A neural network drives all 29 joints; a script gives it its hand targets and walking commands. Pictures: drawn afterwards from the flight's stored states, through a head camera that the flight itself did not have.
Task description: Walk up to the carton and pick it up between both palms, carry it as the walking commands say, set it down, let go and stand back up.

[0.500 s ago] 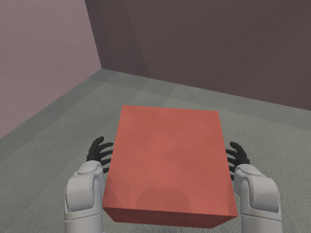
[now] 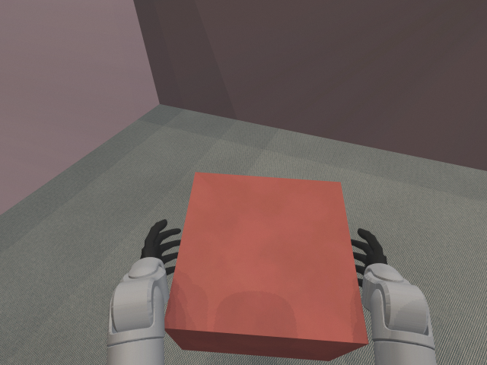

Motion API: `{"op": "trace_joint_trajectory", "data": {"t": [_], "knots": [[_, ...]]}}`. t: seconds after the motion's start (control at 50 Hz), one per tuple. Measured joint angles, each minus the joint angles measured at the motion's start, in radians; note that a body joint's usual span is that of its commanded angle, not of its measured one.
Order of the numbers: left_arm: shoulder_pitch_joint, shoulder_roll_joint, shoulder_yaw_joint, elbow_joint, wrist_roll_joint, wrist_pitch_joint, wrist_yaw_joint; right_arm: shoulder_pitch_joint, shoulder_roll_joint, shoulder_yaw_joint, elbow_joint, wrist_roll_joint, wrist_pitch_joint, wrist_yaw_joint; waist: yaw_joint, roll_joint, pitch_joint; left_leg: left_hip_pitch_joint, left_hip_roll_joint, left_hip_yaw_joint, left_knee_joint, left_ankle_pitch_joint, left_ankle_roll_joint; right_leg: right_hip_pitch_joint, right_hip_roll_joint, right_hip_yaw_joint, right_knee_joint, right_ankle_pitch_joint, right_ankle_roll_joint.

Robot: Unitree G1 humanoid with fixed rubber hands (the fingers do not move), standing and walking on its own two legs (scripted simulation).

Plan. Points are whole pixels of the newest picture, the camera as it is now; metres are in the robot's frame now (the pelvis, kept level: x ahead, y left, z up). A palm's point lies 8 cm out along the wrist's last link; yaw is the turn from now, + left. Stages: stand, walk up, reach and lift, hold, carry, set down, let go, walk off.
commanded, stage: carry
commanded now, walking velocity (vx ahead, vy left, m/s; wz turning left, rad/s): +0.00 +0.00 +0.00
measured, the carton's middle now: (261, 265) +0.31 -0.01 +0.00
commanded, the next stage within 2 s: none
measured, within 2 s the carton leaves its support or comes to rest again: neither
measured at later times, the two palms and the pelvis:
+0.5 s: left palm (153, 267) +0.27 +0.17 +0.08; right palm (374, 277) +0.26 -0.18 +0.05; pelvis +0.00 +0.00 +0.00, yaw +0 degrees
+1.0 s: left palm (153, 270) +0.26 +0.17 +0.07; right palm (373, 278) +0.26 -0.18 +0.05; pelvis +0.00 +0.00 +0.00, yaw +0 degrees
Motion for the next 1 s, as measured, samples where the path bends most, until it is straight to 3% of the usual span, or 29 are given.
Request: {"op": "trace_joint_trajectory", "data": {"t": [0.26,0.42,0.48,1.0], "knots": [[0.008,0.001,0.0,-0.02,-0.017,0.014,0.01,0.015,0.001,0.005,-0.02,0.023,0.004,-0.017,0.0,0.0,0.006,0.0,0.0,0.0,0.0,0.0,0.0,0.0,0.0,0.0,0.0,0.0,0.0],[0.012,0.001,0.0,0.025,-0.018,-0.042,0.017,0.017,0.001,0.004,0.035,0.014,-0.058,-0.015,0.0,0.0,0.011,0.0,0.0,0.0,0.0,0.002,0.0,0.0,0.0,0.0,0.0,0.001,0.0],[0.016,0.001,-0.003,-0.01,-0.03,-0.029,0.017,0.026,0.001,0.007,-0.01,0.031,-0.044,-0.022,0.0,0.0,0.014,0.0,0.0,0.0,0.0,0.002,0.0,0.0,0.0,0.0,0.0,0.001,0.0],[0.016,0.001,-0.004,-0.016,-0.03,-0.001,0.026,0.026,0.003,0.013,-0.027,0.031,-0.016,-0.033,0.0,0.0,0.019,-0.002,0.0,0.0,0.0,0.002,0.0,-0.002,0.0,0.0,0.0,0.002,0.0]]}}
